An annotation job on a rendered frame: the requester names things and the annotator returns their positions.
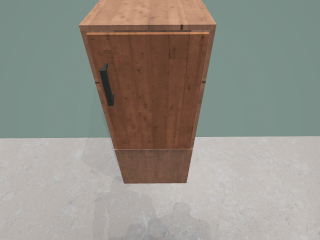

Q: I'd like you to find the handle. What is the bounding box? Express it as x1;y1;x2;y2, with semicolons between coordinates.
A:
99;63;115;106

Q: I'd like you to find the cupboard door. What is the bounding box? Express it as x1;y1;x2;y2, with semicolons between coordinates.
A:
86;32;210;149

